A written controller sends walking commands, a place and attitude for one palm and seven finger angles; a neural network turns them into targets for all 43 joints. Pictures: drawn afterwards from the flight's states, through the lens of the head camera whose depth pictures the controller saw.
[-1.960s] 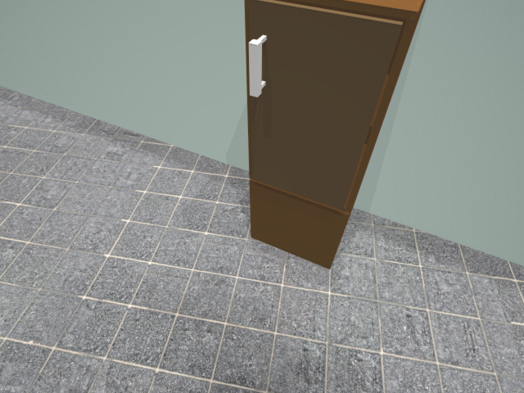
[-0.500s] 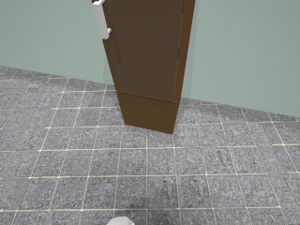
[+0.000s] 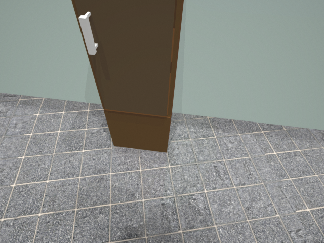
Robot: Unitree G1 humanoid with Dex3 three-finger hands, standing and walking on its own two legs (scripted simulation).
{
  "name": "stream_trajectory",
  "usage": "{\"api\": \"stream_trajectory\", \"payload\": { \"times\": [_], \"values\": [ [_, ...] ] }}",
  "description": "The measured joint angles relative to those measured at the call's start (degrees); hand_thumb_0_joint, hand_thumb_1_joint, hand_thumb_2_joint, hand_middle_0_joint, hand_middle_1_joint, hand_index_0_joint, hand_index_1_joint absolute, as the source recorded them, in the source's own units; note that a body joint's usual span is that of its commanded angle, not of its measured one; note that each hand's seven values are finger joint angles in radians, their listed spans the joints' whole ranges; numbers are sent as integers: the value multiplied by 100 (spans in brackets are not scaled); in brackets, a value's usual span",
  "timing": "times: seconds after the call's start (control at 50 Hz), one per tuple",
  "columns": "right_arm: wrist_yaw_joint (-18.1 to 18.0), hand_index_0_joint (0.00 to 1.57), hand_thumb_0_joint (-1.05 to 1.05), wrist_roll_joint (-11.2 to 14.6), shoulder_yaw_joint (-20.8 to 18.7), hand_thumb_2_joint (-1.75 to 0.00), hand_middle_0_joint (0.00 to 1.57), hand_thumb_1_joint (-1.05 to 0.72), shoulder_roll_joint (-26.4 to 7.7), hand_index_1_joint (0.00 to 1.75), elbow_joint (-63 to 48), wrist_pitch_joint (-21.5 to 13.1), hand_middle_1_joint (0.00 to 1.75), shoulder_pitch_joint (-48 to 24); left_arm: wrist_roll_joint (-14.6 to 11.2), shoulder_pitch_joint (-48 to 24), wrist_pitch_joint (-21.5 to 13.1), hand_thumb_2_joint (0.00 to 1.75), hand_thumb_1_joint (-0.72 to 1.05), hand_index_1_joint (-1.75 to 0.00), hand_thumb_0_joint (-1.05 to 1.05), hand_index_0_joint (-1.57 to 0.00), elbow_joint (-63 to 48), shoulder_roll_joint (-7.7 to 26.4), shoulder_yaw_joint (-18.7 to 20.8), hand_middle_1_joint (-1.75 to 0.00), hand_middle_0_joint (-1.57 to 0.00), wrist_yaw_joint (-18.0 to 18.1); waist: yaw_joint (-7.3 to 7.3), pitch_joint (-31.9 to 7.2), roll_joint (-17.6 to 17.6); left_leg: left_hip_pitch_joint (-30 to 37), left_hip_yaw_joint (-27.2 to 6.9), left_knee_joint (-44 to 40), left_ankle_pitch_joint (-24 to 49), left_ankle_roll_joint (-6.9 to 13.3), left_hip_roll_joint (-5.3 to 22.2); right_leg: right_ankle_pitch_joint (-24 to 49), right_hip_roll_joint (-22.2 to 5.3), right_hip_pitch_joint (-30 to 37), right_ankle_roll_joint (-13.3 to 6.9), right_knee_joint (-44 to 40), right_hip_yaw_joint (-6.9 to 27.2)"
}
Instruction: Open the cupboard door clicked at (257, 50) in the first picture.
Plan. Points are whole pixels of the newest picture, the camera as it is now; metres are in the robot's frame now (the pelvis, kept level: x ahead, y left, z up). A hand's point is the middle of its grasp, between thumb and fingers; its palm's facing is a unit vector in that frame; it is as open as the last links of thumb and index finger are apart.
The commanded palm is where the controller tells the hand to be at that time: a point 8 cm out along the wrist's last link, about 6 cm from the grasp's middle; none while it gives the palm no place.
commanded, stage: take the last steps up to it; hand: left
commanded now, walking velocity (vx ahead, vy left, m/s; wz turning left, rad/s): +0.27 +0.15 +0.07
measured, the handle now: (90, 33) +0.77 +0.33 +0.11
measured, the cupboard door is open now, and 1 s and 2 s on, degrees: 0 0 0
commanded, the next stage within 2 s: come to a stop and stand still in 0.50 s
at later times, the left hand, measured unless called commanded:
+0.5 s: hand out of the picture +0.12 +0.26 -0.17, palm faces +0.06 -0.98 -0.20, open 7.4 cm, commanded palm none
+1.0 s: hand (73, 212) +0.22 +0.29 -0.17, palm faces +0.04 -0.97 -0.22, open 7.4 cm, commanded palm none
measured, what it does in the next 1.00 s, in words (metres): walks ahead: left foot, then right foot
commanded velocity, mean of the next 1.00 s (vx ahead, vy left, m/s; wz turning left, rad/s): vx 0.03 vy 0.03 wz -0.01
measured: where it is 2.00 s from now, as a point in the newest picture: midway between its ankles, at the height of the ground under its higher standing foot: outside the picture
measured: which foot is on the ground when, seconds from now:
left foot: down 0.00-0.02, up 0.04-0.28, down 0.30-0.56, up 0.58-0.76, down 0.78-1.00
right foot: down 0.00-0.30, up 0.32-0.54, down 0.56-1.00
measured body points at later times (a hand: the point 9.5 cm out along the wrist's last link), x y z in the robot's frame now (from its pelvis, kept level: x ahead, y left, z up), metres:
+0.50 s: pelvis +0.10 +0.07 +0.00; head +0.12 +0.07 +0.45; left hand +0.12 +0.31 -0.15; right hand +0.07 -0.15 -0.15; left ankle +0.11 +0.17 -0.73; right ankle +0.11 -0.03 -0.70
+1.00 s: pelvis +0.19 +0.09 +0.01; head +0.25 +0.10 +0.45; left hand +0.22 +0.34 -0.15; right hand +0.23 -0.14 -0.15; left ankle +0.19 +0.23 -0.73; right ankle +0.16 -0.02 -0.71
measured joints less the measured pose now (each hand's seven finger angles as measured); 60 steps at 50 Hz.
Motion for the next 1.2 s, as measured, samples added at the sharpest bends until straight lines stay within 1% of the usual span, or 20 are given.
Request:
{"api": "stream_trajectory", "payload": {
  "times": [0.08,0.14,0.26,0.3,0.34,0.38,0.42,0.48,0.56,0.58,0.62,0.66,0.72,0.78,0.86,0.98,1.04,1.08,1.14,1.2],
  "values": [
    [119,20,1,10,-86,-89,20,-91,-155,30,219,114,30,292,26,144,-150,89,91,-30,1,-20,112,-167,-47,-30,-19,16,-59,-86,191,-414,-20,1236,-878,84,-67,306,-38,197,-16,-114,-91],
    [195,20,1,8,-153,-89,20,-91,-208,30,270,147,30,413,41,371,-189,89,91,-30,1,-20,163,-222,-31,-30,-20,50,-52,-121,133,-878,65,1915,-774,98,-86,353,-169,468,27,-481,-104],
    [298,19,1,25,-177,-90,19,-91,-202,30,120,18,30,503,46,712,-143,89,90,-30,1,-20,415,-154,39,-30,-20,28,-98,-74,-35,-921,206,620,0,84,92,176,-427,771,282,-591,-197],
    [273,19,1,0,-174,-90,19,-91,-261,30,45,-107,30,566,34,821,-81,89,90,-30,1,-20,451,-163,47,-30,-20,11,-102,-86,44,-758,186,121,253,132,123,-235,-452,587,205,-37,-208],
    [184,19,1,-53,-177,-90,19,-91,-187,30,57,-183,30,510,21,795,11,89,90,-30,1,-20,505,-107,62,-30,-20,9,-113,2,-54,-840,305,439,464,201,49,-801,-477,97,5,1216,-97],
    [137,19,1,-60,-129,-90,19,-91,-76,30,64,-208,30,515,22,713,45,89,91,-30,1,-20,538,-48,57,-30,-20,10,-125,28,-131,-718,434,407,337,253,-10,-819,-419,-481,-148,2411,-99],
    [106,19,1,-55,-72,-90,19,-91,29,30,111,-216,30,552,14,578,31,89,91,-30,1,-20,499,-32,47,-30,-19,0,-138,24,-128,-505,498,115,362,272,-67,-639,-385,-860,-174,2784,-234],
    [93,19,1,-43,5,-90,19,-91,126,30,234,-190,30,597,0,361,-49,89,91,-30,1,-20,328,-105,-3,-30,-19,4,-137,11,9,-187,521,-284,456,294,-105,-514,-317,-964,-142,2054,-467],
    [137,20,1,21,41,-90,20,-91,231,30,377,-91,30,674,19,240,-222,89,91,-30,1,-20,86,-209,-35,-30,-19,47,-84,-84,53,2,595,-132,166,263,-208,62,-258,-496,-124,352,-534],
    [158,20,1,43,35,-90,20,-91,246,30,400,-59,30,679,33,229,-268,89,92,-30,1,-20,58,-221,-21,-30,-19,70,-52,-110,52,-61,595,138,-125,257,-234,457,-285,-469,-162,268,-506],
    [198,20,1,33,-8,-89,20,-91,208,30,453,38,30,600,33,218,-293,89,93,-30,1,-20,66,-304,-22,-30,-19,101,-51,-138,217,-375,399,1067,-703,240,-195,482,-244,-374,-183,332,-599],
    [204,20,1,28,-45,-89,20,-91,175,30,457,90,30,455,30,271,-291,89,93,-30,1,-20,108,-355,-20,-30,-19,162,-62,-174,283,-721,238,1753,-678,208,-157,444,-210,-165,-149,55,-632],
    [131,20,2,29,-27,-89,20,-91,157,30,364,59,30,222,29,320,-232,89,93,-30,1,-20,239,-354,-35,-30,-19,221,-103,-142,219,-816,166,1307,-372,119,-23,559,-218,109,-53,-378,-599],
    [65,20,3,58,-21,-89,20,-93,6,30,340,-40,30,121,-43,327,-160,89,93,-30,1,-20,389,-369,-106,-30,-20,219,-92,-59,278,-480,69,75,1007,69,170,373,-163,173,55,-225,-587],
    [-16,20,2,59,-31,-90,20,-93,15,30,354,6,30,-105,-45,260,10,89,92,-30,1,-20,466,-305,-97,-30,-20,238,-39,38,56,-283,214,-10,228,19,88,289,-277,143,143,-18,-474],
    [-105,20,1,13,-114,-89,20,-92,21,30,85,56,30,-435,-42,31,196,89,91,-30,1,-20,273,-111,5,-30,-20,163,-56,309,66,-205,273,-261,355,16,196,-532,-89,-361,40,1032,-297],
    [-108,20,1,1,-165,-89,20,-91,-74,30,30,110,30,-494,-34,-63,191,89,91,-30,1,-20,132,-25,56,-30,-19,135,-63,335,198,-211,228,-271,378,-79,294,-129,-6,-326,15,696,-295],
    [-80,20,1,34,-200,-89,20,-91,-135,30,6,164,30,-482,0,-32,111,89,91,-30,1,-20,15,70,69,-30,-19,127,-48,257,171,-324,236,-42,271,-153,275,720,-66,-139,-22,94,-258],
    [-33,20,1,78,-280,-89,20,-91,-304,30,0,295,30,-552,37,-108,47,89,91,-30,1,-20,36,57,27,-30,-19,152,-97,228,313,-742,-73,1150,-788,-50,139,174,-29,-108,-102,156,-347],
    [-13,20,1,95,-275,-90,20,-91,-389,30,22,342,30,-620,39,-155,27,89,91,-30,1,-20,64,-19,-40,-30,-19,205,-99,222,335,-918,-171,2037,-1119,-21,-61,220,-37,-27,-115,37,-344]
  ]
}}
